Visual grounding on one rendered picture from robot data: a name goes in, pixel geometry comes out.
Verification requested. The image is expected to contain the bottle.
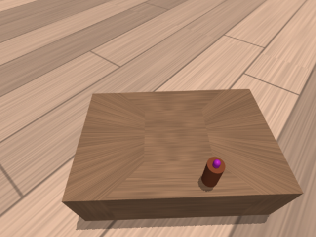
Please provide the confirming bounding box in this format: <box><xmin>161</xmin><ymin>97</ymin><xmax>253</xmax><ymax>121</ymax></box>
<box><xmin>201</xmin><ymin>157</ymin><xmax>225</xmax><ymax>187</ymax></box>

